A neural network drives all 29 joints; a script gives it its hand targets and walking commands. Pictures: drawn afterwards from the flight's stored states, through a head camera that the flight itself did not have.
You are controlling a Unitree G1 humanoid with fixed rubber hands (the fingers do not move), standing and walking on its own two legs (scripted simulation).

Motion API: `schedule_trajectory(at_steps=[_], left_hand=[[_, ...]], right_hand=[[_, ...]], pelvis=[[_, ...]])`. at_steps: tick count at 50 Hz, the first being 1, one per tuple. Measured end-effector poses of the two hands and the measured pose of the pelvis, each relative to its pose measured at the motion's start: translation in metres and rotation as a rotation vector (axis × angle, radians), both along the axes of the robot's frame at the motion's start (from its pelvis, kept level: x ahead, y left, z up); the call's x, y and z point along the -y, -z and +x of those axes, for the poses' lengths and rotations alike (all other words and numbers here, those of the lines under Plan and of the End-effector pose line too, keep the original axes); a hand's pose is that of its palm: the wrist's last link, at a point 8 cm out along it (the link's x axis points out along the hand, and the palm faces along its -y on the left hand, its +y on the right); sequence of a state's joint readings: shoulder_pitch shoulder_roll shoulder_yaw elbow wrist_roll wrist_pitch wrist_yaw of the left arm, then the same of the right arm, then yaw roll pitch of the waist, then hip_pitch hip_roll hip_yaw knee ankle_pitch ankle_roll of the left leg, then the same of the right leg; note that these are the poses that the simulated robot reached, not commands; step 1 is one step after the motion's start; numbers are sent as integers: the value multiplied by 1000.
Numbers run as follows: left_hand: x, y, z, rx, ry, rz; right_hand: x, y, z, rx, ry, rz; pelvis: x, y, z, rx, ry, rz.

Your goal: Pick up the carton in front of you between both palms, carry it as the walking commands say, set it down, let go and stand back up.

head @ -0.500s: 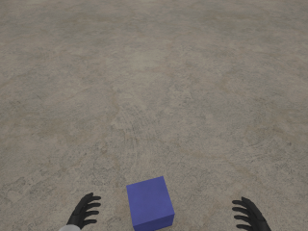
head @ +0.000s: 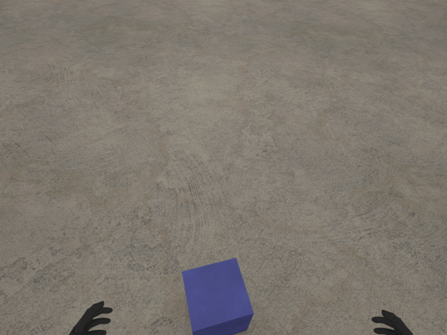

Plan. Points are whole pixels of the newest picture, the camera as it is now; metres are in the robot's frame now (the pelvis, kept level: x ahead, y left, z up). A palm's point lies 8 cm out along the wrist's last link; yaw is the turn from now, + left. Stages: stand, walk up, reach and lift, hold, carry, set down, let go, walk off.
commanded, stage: stand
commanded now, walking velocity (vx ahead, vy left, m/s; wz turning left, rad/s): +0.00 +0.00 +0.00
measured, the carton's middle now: (215, 302) +0.37 +0.04 -0.65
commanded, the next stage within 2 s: none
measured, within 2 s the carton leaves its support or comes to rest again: neither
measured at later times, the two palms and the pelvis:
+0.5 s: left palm out of the picture +0.12 +0.30 -0.10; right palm out of the picture +0.11 -0.29 -0.08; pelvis +0.01 +0.01 +0.00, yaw -1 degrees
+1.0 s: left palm out of the picture +0.09 +0.31 -0.10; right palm out of the picture +0.08 -0.30 -0.08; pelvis -0.01 +0.01 +0.01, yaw -1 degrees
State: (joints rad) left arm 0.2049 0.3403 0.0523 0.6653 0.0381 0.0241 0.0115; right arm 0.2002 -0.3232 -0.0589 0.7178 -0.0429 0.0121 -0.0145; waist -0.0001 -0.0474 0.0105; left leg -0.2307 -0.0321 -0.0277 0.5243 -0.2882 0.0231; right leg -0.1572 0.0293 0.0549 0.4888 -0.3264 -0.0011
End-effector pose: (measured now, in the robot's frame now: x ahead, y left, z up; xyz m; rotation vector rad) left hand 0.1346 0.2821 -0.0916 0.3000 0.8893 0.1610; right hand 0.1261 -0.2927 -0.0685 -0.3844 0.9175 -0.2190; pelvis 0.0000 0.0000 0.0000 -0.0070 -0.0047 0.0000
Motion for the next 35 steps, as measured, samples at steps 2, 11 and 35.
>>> schedule_trajectory(at_steps=[2,11,35], left_hand=[[-3,2,1,-13,2,2],[-10,6,6,-45,12,13],[-22,9,-30,-145,-8,42]], right_hand=[[0,0,0,-6,7,-7],[-8,6,1,-31,22,5],[3,13,-29,-117,58,8]], pelvis=[[-2,0,2,-1,2,0],[-10,-2,9,3,9,2],[-10,-8,-2,27,14,4]])
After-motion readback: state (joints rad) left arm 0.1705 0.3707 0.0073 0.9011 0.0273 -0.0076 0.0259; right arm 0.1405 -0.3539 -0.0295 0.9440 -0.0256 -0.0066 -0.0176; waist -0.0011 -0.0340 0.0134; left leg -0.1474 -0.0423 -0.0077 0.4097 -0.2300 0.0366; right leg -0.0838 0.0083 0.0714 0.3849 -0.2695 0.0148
